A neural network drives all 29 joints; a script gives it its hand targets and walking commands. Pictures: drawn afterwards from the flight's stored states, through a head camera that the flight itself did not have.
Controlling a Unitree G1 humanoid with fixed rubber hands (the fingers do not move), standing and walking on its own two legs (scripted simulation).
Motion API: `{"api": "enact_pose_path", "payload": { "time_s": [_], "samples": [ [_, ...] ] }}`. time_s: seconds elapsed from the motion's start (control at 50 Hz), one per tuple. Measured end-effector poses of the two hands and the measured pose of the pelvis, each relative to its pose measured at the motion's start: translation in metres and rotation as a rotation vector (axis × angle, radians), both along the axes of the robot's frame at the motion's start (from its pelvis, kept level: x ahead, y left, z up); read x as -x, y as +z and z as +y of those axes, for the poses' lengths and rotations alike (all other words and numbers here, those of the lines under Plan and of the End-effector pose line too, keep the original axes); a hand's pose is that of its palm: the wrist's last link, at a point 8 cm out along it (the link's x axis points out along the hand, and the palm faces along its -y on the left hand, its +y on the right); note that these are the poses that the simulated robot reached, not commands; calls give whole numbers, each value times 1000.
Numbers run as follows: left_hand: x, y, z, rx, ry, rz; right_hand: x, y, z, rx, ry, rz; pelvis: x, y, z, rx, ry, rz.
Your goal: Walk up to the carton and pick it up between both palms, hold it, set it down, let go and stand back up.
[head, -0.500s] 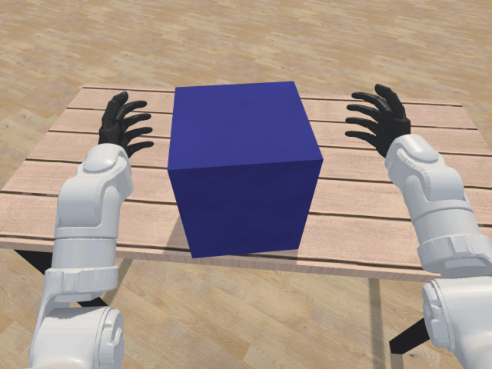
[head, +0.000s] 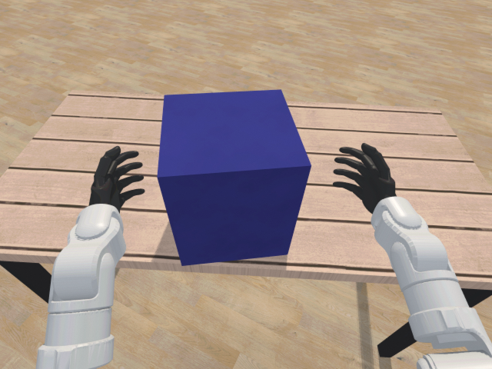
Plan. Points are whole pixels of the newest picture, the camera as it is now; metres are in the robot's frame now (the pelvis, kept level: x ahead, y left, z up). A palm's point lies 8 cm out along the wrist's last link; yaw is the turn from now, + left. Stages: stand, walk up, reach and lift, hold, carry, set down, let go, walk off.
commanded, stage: set down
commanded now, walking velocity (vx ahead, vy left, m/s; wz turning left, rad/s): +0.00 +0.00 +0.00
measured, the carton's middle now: (230, 180) +0.43 +0.04 +0.06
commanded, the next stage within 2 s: let go in 1.96 s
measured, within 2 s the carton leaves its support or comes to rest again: neither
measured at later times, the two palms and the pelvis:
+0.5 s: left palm (111, 262) +0.25 +0.21 +0.07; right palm (391, 265) +0.26 -0.21 +0.06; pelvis +0.02 +0.00 +0.00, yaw -1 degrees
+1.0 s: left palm (110, 299) +0.22 +0.22 +0.01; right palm (384, 306) +0.22 -0.21 +0.01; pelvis +0.02 +0.01 +0.00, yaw -2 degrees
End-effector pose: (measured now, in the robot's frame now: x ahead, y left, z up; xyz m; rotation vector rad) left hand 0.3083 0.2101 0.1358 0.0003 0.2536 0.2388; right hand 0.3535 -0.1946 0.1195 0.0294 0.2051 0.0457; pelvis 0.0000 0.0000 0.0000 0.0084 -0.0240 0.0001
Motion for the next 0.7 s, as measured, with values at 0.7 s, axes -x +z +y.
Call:
{"api": "enact_pose_path", "payload": {
  "time_s": [0.7],
  "samples": [
    [77,-92,-5,-23,25,59,114,-81,-18,47,-15,71,-19,3,2,1,-24,-25]
  ]
}}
